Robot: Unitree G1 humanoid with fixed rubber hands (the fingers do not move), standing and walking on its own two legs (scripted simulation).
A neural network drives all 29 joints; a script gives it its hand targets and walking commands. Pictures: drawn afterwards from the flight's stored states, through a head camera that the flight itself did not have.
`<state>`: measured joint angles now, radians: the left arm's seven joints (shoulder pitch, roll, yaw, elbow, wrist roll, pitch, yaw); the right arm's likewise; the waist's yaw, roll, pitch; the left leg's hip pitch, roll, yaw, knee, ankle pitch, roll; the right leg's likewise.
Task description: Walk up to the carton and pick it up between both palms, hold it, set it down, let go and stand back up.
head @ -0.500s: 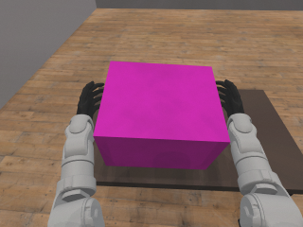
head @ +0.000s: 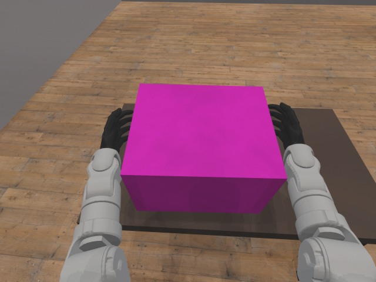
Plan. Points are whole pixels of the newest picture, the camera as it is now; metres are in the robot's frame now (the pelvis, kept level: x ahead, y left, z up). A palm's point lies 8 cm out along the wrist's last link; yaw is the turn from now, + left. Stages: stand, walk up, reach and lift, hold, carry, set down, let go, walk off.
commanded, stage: set down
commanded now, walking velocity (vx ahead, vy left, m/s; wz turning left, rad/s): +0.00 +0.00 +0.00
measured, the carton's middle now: (199, 148) +0.40 +0.00 +0.06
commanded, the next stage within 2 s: none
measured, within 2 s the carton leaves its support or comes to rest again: rests again in 1.80 s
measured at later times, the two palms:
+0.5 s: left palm (121, 152) +0.40 +0.19 +0.05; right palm (282, 141) +0.41 -0.20 +0.07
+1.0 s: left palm (126, 161) +0.41 +0.18 +0.01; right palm (280, 146) +0.42 -0.20 +0.05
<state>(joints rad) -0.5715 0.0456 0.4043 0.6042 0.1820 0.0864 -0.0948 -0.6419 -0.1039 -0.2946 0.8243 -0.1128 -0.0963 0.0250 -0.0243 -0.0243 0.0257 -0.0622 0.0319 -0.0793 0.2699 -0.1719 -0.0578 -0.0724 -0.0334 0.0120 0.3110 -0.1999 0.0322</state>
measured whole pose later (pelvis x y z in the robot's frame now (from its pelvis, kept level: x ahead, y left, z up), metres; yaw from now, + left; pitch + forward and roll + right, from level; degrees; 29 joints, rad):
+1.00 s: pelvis +0.01 +0.00 +0.00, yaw +0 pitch +14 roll +0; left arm -0.66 0.09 0.36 1.04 0.18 -0.29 0.03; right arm -0.74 -0.15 -0.38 1.11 -0.20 -0.34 0.05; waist -0.02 -0.02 -0.10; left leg -0.39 0.04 -0.08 0.31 -0.17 -0.06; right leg -0.38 -0.02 0.01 0.31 -0.17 0.03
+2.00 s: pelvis +0.01 +0.00 -0.01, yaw +0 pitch +20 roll +0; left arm -0.70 0.11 0.37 1.20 0.18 -0.47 0.06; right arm -0.79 -0.16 -0.46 1.26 -0.25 -0.50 0.05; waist -0.02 -0.02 -0.14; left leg -0.53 0.05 -0.08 0.33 -0.16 -0.06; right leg -0.51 -0.02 0.01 0.31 -0.16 0.03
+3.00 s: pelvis +0.00 +0.00 -0.02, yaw -1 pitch +28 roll -2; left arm -0.87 0.20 0.10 1.43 -0.03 -0.51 0.10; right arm -0.91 -0.25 -0.11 1.47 0.16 -0.49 0.06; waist -0.01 -0.02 -0.23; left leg -0.77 0.06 -0.08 0.45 -0.18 -0.06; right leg -0.73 0.00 0.01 0.38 -0.14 0.03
